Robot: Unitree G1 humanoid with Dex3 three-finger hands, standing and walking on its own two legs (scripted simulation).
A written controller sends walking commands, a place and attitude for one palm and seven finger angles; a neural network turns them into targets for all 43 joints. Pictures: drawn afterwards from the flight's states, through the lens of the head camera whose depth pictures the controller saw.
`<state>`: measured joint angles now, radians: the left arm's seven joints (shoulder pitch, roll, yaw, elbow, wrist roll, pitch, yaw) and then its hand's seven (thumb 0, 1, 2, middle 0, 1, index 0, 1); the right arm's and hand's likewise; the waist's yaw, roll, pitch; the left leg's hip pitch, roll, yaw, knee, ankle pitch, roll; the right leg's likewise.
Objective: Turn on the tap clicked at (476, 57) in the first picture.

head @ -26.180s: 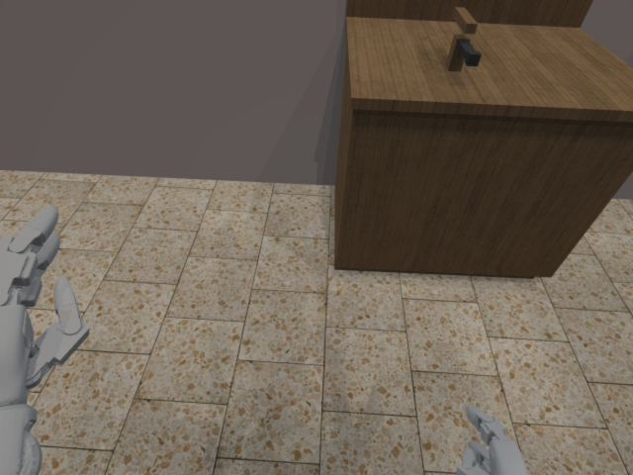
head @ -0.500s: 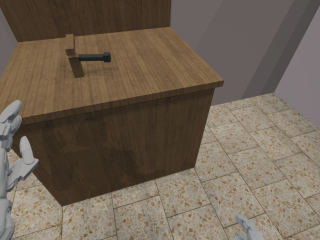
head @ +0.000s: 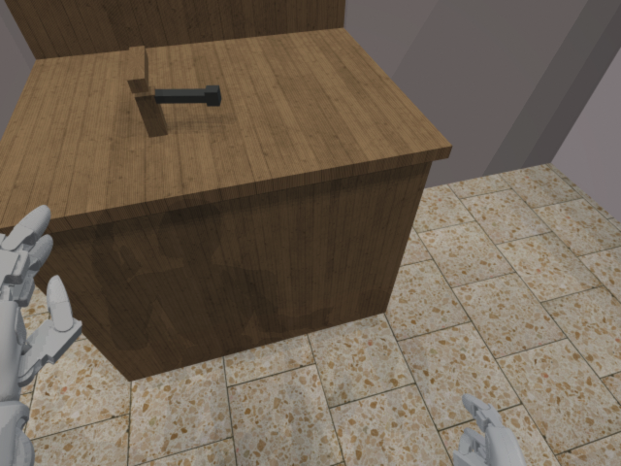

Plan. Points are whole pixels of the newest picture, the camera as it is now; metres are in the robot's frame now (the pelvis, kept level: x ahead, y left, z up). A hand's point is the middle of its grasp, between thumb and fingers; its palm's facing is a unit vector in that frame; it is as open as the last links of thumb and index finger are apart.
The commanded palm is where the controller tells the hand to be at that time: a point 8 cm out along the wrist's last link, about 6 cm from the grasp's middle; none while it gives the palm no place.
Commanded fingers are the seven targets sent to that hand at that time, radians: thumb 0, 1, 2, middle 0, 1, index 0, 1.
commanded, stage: stand and wait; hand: left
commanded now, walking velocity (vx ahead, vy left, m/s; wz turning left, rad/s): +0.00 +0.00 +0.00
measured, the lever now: (213, 95) +0.72 +0.23 +0.11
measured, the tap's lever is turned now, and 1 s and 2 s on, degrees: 76 76 76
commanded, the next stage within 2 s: none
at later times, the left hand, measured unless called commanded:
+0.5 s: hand (59, 311) +0.22 +0.26 +0.16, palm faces +0.40 -0.83 -0.38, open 7.4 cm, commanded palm +0.17 +0.29 +0.18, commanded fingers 0.00 0.90 0.90 -0.20 -0.30 -0.20 -0.30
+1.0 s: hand (56, 310) +0.23 +0.26 +0.16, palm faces +0.38 -0.84 -0.39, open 7.4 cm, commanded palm +0.17 +0.30 +0.18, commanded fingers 0.00 0.90 0.90 -0.20 -0.30 -0.20 -0.30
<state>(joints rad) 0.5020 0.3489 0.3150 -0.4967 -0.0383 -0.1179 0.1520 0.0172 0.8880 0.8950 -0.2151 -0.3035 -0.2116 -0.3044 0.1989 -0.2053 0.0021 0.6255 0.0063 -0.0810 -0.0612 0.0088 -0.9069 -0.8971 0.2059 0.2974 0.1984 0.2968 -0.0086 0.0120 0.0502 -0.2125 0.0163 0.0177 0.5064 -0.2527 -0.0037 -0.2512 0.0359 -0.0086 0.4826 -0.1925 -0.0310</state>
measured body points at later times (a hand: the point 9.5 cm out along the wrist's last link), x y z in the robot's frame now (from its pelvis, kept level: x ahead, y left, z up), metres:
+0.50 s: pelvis +0.01 +0.01 +0.01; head +0.02 +0.01 +0.46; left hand +0.20 +0.30 +0.18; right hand +0.19 -0.21 -0.07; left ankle +0.01 +0.12 -0.74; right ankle +0.04 -0.10 -0.74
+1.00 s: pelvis +0.01 +0.02 +0.01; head +0.03 +0.02 +0.46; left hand +0.20 +0.30 +0.18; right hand +0.19 -0.21 -0.08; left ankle +0.01 +0.12 -0.74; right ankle +0.04 -0.10 -0.74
